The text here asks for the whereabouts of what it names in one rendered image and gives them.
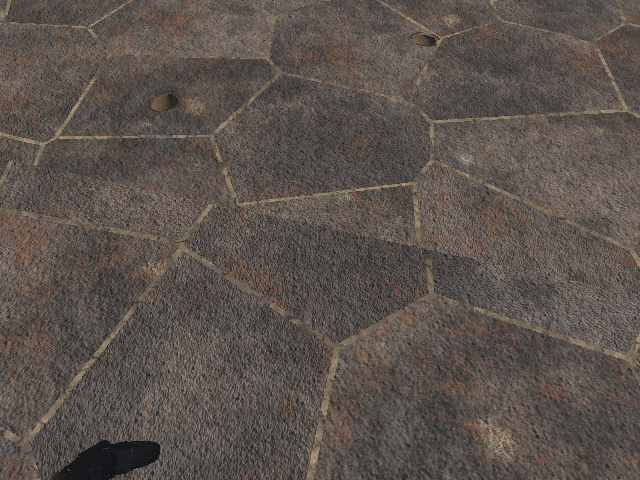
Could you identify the robot left hand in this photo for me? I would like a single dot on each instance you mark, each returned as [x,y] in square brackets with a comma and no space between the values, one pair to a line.
[104,460]

